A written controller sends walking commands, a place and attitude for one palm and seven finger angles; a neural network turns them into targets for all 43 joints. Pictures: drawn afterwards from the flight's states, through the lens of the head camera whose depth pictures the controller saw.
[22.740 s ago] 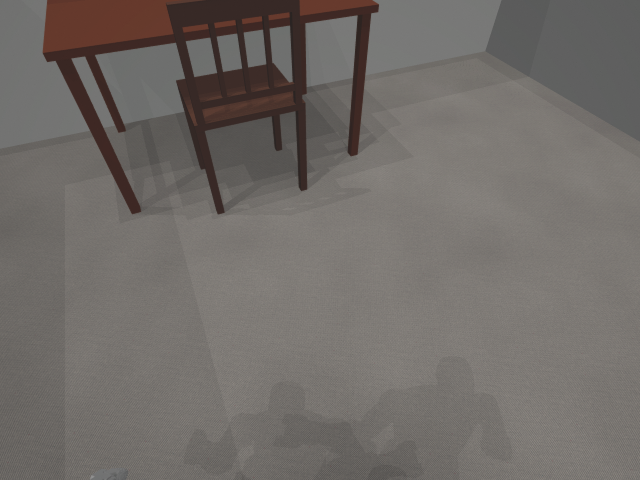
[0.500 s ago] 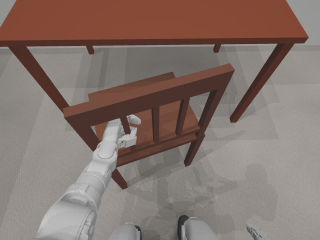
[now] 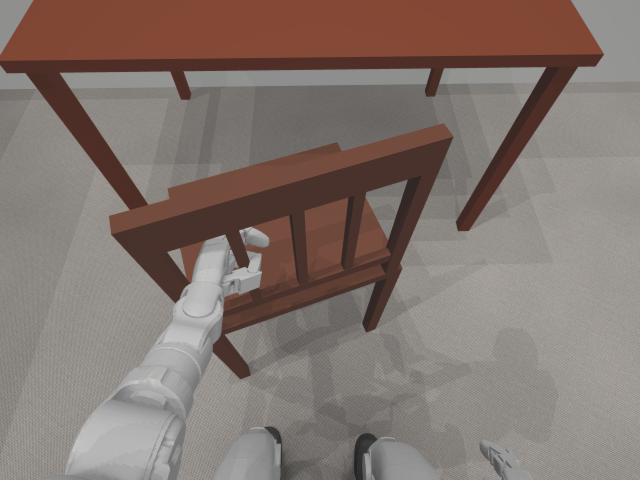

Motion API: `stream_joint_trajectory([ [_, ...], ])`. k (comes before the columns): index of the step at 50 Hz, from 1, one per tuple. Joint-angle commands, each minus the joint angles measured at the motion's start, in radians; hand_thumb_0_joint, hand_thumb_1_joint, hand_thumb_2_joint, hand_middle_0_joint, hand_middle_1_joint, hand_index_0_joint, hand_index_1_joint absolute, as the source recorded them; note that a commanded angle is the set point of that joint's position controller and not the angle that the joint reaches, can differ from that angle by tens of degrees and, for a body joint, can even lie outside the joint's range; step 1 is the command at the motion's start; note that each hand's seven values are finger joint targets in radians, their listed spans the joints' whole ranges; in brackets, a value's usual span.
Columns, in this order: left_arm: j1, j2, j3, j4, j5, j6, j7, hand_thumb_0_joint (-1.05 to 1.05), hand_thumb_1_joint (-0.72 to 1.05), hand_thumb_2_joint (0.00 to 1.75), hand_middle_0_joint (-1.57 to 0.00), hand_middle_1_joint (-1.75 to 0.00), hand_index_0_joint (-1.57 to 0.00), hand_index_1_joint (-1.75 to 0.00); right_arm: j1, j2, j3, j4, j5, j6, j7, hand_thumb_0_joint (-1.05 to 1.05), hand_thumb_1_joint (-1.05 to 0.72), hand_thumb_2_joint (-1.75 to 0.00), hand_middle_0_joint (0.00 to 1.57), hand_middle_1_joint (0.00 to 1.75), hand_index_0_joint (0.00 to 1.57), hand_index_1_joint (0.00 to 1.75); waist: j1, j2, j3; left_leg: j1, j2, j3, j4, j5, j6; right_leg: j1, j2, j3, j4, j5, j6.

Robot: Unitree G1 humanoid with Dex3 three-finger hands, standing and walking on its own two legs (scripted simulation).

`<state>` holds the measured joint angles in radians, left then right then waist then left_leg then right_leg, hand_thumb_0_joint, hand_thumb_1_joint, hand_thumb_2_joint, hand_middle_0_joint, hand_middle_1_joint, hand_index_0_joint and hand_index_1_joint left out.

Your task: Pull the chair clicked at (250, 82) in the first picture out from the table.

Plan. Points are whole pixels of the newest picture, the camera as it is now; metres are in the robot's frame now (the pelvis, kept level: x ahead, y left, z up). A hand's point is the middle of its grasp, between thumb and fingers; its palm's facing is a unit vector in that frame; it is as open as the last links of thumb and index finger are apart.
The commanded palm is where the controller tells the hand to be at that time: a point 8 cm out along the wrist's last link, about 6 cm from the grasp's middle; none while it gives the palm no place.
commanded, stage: step backward, pulling the chair out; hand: left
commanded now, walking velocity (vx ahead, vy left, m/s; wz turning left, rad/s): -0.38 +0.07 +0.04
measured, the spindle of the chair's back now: (299, 249) +0.44 +0.04 -0.09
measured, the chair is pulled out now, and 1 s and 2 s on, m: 0.28 0.43 0.62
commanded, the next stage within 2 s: stop walking, hand still on the chair in 1.80 s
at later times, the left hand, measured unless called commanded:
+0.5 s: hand (246, 321) +0.31 +0.11 -0.06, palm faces -0.03 -0.98 -0.19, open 5.1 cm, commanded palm +0.30 +0.16 -0.05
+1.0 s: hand (233, 387) +0.22 +0.12 -0.05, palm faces -0.03 -0.98 -0.18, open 5.0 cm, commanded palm +0.22 +0.17 -0.05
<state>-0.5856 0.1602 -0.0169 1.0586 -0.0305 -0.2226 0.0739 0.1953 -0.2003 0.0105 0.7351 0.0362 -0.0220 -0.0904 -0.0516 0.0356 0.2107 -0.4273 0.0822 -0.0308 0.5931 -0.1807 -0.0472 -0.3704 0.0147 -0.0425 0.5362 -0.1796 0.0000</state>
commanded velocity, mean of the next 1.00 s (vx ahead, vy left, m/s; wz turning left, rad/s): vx -0.38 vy -0.04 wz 0.02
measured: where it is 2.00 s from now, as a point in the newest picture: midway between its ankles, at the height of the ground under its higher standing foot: outside the picture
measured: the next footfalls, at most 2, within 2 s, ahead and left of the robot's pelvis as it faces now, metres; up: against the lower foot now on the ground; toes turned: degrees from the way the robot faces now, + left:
left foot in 0.14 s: +0.07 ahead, +0.15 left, +0.00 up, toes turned +0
right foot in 0.30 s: +0.04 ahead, -0.13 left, +0.00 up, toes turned -1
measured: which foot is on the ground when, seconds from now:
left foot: down 0.00-0.02, up 0.04-0.12, down 0.14-0.44, up 0.46-0.60, down 0.62-1.00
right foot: down 0.00-0.18, up 0.20-0.28, down 0.30-1.00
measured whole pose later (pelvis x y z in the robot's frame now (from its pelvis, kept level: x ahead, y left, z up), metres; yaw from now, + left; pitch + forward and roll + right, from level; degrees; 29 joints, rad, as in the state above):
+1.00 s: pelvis -0.16 +0.00 -0.01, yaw +3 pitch +0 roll -1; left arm -0.60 0.17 0.00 1.06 -0.03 -0.18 0.09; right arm 0.18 -0.25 0.01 0.74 0.04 -0.02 -0.11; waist -0.09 0.00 0.20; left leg -0.40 0.03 -0.04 0.64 -0.23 -0.03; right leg -0.42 -0.05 -0.04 0.58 -0.16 0.02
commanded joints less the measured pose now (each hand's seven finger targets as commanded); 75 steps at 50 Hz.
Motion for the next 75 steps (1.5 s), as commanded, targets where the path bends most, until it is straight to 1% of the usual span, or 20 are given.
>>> stream_joint_trajectory([
  [1, -0.331, 0.214, 0.047, -0.181, 0.022, -0.069, 0.022, 0.0, 0.9, 0.9, -0.5, -1.45, -0.5, -1.45, 0.039, -0.149, -0.056, -0.067, 0.008, -0.035, -0.036, 0.0, -0.9, -0.9, 0.2, 0.3, 0.2, 0.3, 0.01, -0.13, -0.547, 0.135, -0.024, -0.016, 0.181, -0.204, 0.016, 0.177, -0.335, 0.252, -0.18, 0.22, -0.091],
  [6, -0.299, 0.172, 0.048, -0.184, 0.01, -0.04, 0.022, 0.0, 0.9, 0.9, -0.5, -1.45, -0.5, -1.45, 0.044, -0.168, -0.038, -0.063, -0.001, -0.046, -0.048, 0.0, -0.9, -0.9, 0.2, 0.3, 0.2, 0.3, 0.005, -0.16, -0.517, 0.161, 0.015, -0.074, -0.034, -0.054, 0.039, 0.193, -0.247, 0.122, -0.069, 0.227, -0.052],
  [10, -0.379, 0.093, -0.008, -0.25, 0.011, -0.053, 0.007, 0.0, 0.9, 0.9, -0.5, -1.45, -0.5, -1.45, 0.017, -0.167, -0.043, -0.102, -0.021, -0.027, -0.025, 0.0, -0.9, -0.9, 0.2, 0.3, 0.2, 0.3, 0.015, 0.24, -0.477, 0.103, 0.25, -0.278, -0.22, 0.28, 0.182, 0.144, -0.061, 0.052, 0.216, -0.22, 0.003],
  [14, -0.351, 0.106, 0.007, -0.217, 0.029, -0.066, 0.003, 0.0, 0.9, 0.9, -0.5, -1.45, -0.5, -1.45, 0.096, -0.177, -0.061, -0.068, -0.017, -0.039, -0.003, 0.0, -0.9, -0.9, 0.2, 0.3, 0.2, 0.3, -0.005, 0.102, -0.551, 0.319, 0.21, -0.201, -0.021, 0.674, 0.149, 0.178, -0.068, 0.072, 0.013, 0.087, -0.003],
  [19, -0.325, 0.185, 0.042, -0.218, 0.024, -0.077, 0.008, 0.0, 0.9, 0.9, -0.5, -1.45, -0.5, -1.45, 0.072, -0.175, -0.068, -0.076, -0.001, -0.038, -0.014, 0.0, -0.9, -0.9, 0.2, 0.3, 0.2, 0.3, -0.002, 0.062, -0.566, 0.138, 0.129, -0.111, -0.027, 0.255, 0.079, 0.277, -0.142, 0.132, -0.008, 0.198, -0.032],
  [23, -0.285, 0.248, 0.075, -0.179, 0.011, -0.061, 0.021, 0.0, 0.9, 0.9, -0.5, -1.45, -0.5, -1.45, 0.019, -0.166, -0.059, -0.071, 0.009, -0.042, -0.029, 0.0, -0.9, -0.9, 0.2, 0.3, 0.2, 0.3, 0.028, -0.138, -0.522, 0.098, -0.043, -0.048, 0.296, -0.271, 0.014, 0.143, -0.376, 0.314, -0.214, 0.064, -0.143],
  [27, -0.286, 0.201, 0.078, -0.189, 0.004, -0.027, 0.02, 0.0, 0.9, 0.9, -0.5, -1.45, -0.5, -1.45, 0.035, -0.156, -0.029, -0.06, -0.001, -0.05, -0.033, 0.0, -0.9, -0.9, 0.2, 0.3, 0.2, 0.3, 0.022, -0.198, -0.513, 0.093, -0.04, -0.07, 0.184, -0.27, 0.018, 0.227, -0.331, 0.197, -0.116, 0.277, -0.112],
  [33, -0.41, 0.087, -0.012, -0.284, 0.002, -0.03, 0.003, 0.0, 0.9, 0.9, -0.5, -1.45, -0.5, -1.45, 0.032, -0.179, -0.045, -0.089, -0.021, -0.028, -0.027, 0.0, -0.9, -0.9, 0.2, 0.3, 0.2, 0.3, 0.017, 0.248, -0.491, 0.147, 0.238, -0.231, -0.178, 0.392, 0.172, 0.164, -0.085, 0.049, 0.21, -0.106, 0.014],
  [37, -0.379, 0.101, 0.006, -0.237, 0.028, -0.06, 0.008, 0.0, 0.9, 0.9, -0.5, -1.45, -0.5, -1.45, 0.098, -0.183, -0.064, -0.057, -0.018, -0.039, -0.002, 0.0, -0.9, -0.9, 0.2, 0.3, 0.2, 0.3, 0.003, 0.084, -0.546, 0.33, 0.203, -0.181, 0.027, 0.739, 0.127, 0.205, -0.101, 0.078, -0.003, 0.206, -0.017],
  [41, -0.35, 0.198, 0.052, -0.218, 0.023, -0.065, 0.014, 0.0, 0.9, 0.9, -0.5, -1.45, -0.5, -1.45, 0.078, -0.178, -0.069, -0.064, 0.001, -0.036, -0.025, 0.0, -0.9, -0.9, 0.2, 0.3, 0.2, 0.3, -0.009, -0.078, -0.622, 0.196, 0.068, -0.045, 0.091, 0.273, 0.02, 0.366, -0.255, 0.174, -0.024, 0.644, -0.073],
  [44, -0.29, 0.217, 0.063, -0.18, 0.011, -0.038, 0.013, 0.0, 0.9, 0.9, -0.5, -1.45, -0.5, -1.45, 0.039, -0.165, -0.049, -0.074, 0.003, -0.028, -0.035, 0.0, -0.9, -0.9, 0.2, 0.3, 0.2, 0.3, 0.014, -0.124, -0.568, 0.116, -0.009, -0.05, 0.172, -0.232, 0.009, 0.261, -0.354, 0.216, -0.094, 0.445, -0.113],
  [47, -0.29, 0.192, 0.062, -0.19, 0.009, -0.023, 0.015, 0.0, 0.9, 0.9, -0.5, -1.45, -0.5, -1.45, 0.049, -0.171, -0.037, -0.069, -0.003, -0.032, -0.043, 0.0, -0.9, -0.9, 0.2, 0.3, 0.2, 0.3, 0.012, -0.189, -0.534, 0.15, 0.0, -0.058, 0.041, -0.182, 0.026, 0.215, -0.301, 0.164, -0.091, 0.259, -0.08],
  [51, -0.361, 0.104, 0.001, -0.263, 0.004, -0.041, 0.01, 0.0, 0.9, 0.9, -0.5, -1.45, -0.5, -1.45, -0.005, -0.179, -0.039, -0.118, -0.016, -0.021, -0.026, 0.0, -0.9, -0.9, 0.2, 0.3, 0.2, 0.3, 0.027, 0.256, -0.448, 0.008, 0.263, -0.284, -0.258, 0.04, 0.182, 0.166, -0.059, 0.027, 0.256, -0.247, 0.003],
  [54, -0.356, 0.114, 0.011, -0.248, 0.007, -0.056, 0.007, 0.0, 0.9, 0.9, -0.5, -1.45, -0.5, -1.45, 0.083, -0.182, -0.053, -0.072, -0.012, -0.034, -0.015, 0.0, -0.9, -0.9, 0.2, 0.3, 0.2, 0.3, 0.007, 0.127, -0.508, 0.243, 0.249, -0.246, -0.082, 0.462, 0.187, 0.146, -0.049, 0.051, 0.087, -0.15, 0.002],
  [59, -0.365, 0.199, 0.052, -0.213, 0.026, -0.071, 0.006, 0.0, 0.9, 0.9, -0.5, -1.45, -0.5, -1.45, 0.058, -0.184, -0.064, -0.065, -0.001, -0.045, -0.017, 0.0, -0.9, -0.9, 0.2, 0.3, 0.2, 0.3, 0.01, 0.072, -0.509, 0.1, 0.153, -0.117, -0.044, 0.181, 0.088, 0.262, -0.136, 0.111, 0.001, 0.077, -0.028],
  [62, -0.335, 0.264, 0.078, -0.186, 0.017, -0.071, 0.022, 0.0, 0.9, 0.9, -0.5, -1.45, -0.5, -1.45, 0.048, -0.16, -0.057, -0.055, 0.01, -0.057, -0.029, 0.0, -0.9, -0.9, 0.2, 0.3, 0.2, 0.3, 0.019, -0.194, -0.525, 0.114, -0.035, -0.007, 0.247, -0.252, 0.017, 0.122, -0.361, 0.315, -0.214, -0.053, -0.112],
  [65, -0.292, 0.24, 0.091, -0.16, 0.011, -0.04, 0.023, 0.0, 0.9, 0.9, -0.5, -1.45, -0.5, -1.45, 0.032, -0.154, -0.031, -0.043, -0.001, -0.059, -0.028, 0.0, -0.9, -0.9, 0.2, 0.3, 0.2, 0.3, 0.034, -0.182, -0.503, 0.071, -0.046, -0.071, 0.325, -0.318, 0.016, 0.151, -0.376, 0.25, -0.168, 0.077, -0.139],
  [69, -0.281, 0.204, 0.071, -0.142, -0.008, -0.013, 0.023, 0.0, 0.9, 0.9, -0.5, -1.45, -0.5, -1.45, 0.078, -0.178, -0.025, -0.021, 0.003, -0.067, -0.041, 0.0, -0.9, -0.9, 0.2, 0.3, 0.2, 0.3, 0.02, -0.171, -0.464, 0.189, -0.02, -0.027, -0.059, -0.151, 0.026, 0.157, -0.287, 0.151, -0.076, 0.139, -0.062],
  [73, -0.413, 0.109, 0.006, -0.256, -0.002, -0.031, 0.009, 0.0, 0.9, 0.9, -0.5, -1.45, -0.5, -1.45, 0.036, -0.185, -0.04, -0.069, -0.023, -0.051, -0.026, 0.0, -0.9, -0.9, 0.2, 0.3, 0.2, 0.3, 0.029, 0.28, -0.462, 0.118, 0.269, -0.274, -0.207, 0.284, 0.19, 0.126, -0.087, 0.05, 0.241, -0.218, 0.012],
  [75, -0.385, 0.116, 0.023, -0.226, 0.006, -0.037, 0.01, 0.0, 0.9, 0.9, -0.5, -1.45, -0.5, -1.45, 0.083, -0.19, -0.051, -0.044, -0.02, -0.053, -0.015, 0.0, -0.9, -0.9, 0.2, 0.3, 0.2, 0.3, 0.024, 0.184, -0.474, 0.259, 0.267, -0.255, -0.074, 0.619, 0.19, 0.11, -0.077, 0.067, 0.143, -0.141, -0.003],
])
